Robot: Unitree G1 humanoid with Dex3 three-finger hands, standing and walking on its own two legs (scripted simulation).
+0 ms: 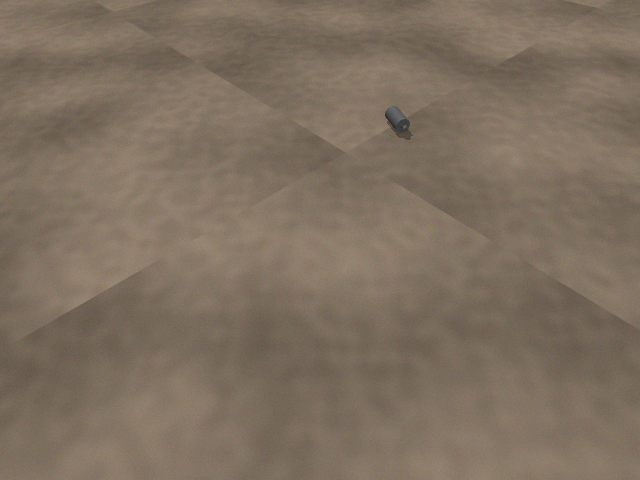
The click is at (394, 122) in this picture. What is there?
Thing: lying bottle
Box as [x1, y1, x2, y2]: [385, 106, 409, 132]
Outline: 389,107 385,112 385,116 397,131 406,131 409,125 408,120 395,106
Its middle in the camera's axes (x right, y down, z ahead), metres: +0.45 -0.69 +2.24
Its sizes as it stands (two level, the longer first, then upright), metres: 0.192 0.085 0.085
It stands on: the floor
